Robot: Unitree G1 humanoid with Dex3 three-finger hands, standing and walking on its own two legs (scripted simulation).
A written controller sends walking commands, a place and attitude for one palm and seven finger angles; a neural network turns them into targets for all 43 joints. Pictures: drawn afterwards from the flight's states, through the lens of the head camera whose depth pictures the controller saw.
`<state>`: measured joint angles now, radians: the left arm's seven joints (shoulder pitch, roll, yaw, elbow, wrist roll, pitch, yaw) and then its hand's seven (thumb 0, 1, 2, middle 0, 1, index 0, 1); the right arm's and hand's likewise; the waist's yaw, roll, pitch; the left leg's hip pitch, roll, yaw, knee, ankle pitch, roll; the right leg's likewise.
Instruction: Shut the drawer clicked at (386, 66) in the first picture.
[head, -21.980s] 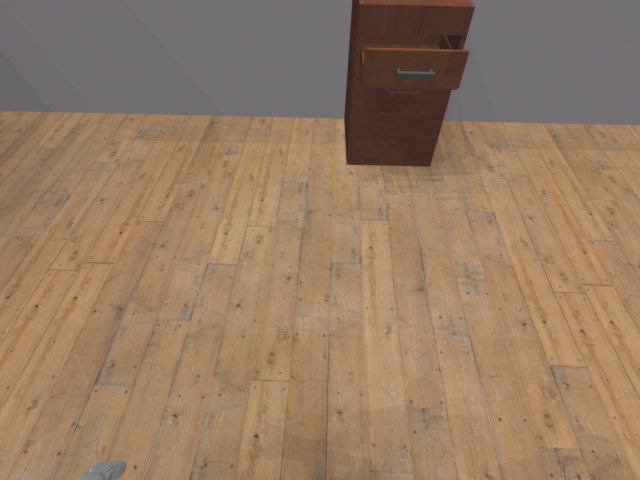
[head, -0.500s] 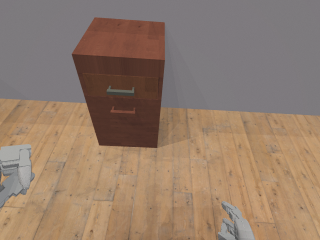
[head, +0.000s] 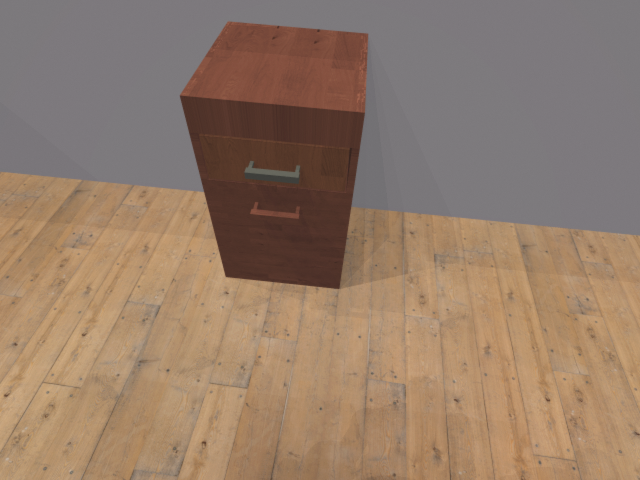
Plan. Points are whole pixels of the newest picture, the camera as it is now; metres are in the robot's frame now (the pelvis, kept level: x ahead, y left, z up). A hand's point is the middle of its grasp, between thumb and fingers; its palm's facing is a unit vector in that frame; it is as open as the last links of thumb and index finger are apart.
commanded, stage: let the arm hang, fingers relaxed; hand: left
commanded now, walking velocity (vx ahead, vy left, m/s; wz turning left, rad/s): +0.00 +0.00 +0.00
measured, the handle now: (273, 171) +0.86 +0.16 -0.20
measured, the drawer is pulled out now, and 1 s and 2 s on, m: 0.00 0.00 0.00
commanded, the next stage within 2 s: look to check the result in 0.74 s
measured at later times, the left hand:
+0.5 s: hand out of the picture -0.01 +0.17 -0.17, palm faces +0.01 -0.98 -0.19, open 7.2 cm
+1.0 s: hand out of the picture +0.00 +0.16 -0.17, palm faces +0.02 -0.98 -0.19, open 7.4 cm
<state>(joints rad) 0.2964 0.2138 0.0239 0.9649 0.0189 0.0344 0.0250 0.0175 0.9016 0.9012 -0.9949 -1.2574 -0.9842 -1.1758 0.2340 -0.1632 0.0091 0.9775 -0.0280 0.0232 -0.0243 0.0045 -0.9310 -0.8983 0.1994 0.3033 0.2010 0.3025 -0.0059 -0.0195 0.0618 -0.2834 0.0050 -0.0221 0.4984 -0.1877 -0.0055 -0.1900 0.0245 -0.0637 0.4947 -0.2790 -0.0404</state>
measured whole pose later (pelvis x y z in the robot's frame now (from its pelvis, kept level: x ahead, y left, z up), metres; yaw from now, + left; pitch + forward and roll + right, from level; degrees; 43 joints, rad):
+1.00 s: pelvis +0.01 +0.00 +0.01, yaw -1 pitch -2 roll +0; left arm 0.30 0.12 0.01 1.14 0.01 -0.01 0.04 0.01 0.91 0.90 -0.20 -0.30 -0.20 -0.30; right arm 0.29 -0.12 -0.01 1.14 -0.02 0.01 -0.04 0.00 -0.91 -0.90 0.20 0.30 0.20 0.30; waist -0.01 0.01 0.06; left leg -0.21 0.01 0.00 0.41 -0.16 -0.01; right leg -0.14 0.03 -0.04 0.43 -0.26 -0.04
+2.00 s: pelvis +0.02 -0.01 +0.01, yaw -2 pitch -2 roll +0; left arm 0.29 0.12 0.01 1.14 0.01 -0.01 0.04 0.01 0.91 0.90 -0.20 -0.30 -0.20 -0.30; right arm 0.28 -0.12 -0.01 1.15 -0.02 0.00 -0.04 0.00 -0.91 -0.90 0.20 0.30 0.20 0.30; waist -0.01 0.01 0.06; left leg -0.18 0.02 0.01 0.39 -0.18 -0.02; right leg -0.11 0.04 -0.03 0.40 -0.26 -0.05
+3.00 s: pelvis +0.03 +0.00 +0.01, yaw -3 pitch -2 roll +0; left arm 0.28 0.13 0.01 1.14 0.01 -0.02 0.04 0.01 0.91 0.90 -0.20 -0.30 -0.20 -0.30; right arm 0.27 -0.13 -0.01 1.15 -0.02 0.00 -0.04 0.00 -0.91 -0.90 0.20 0.30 0.20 0.30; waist -0.01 0.01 0.06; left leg -0.17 0.02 0.03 0.38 -0.19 -0.01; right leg -0.10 0.03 -0.01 0.39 -0.26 -0.04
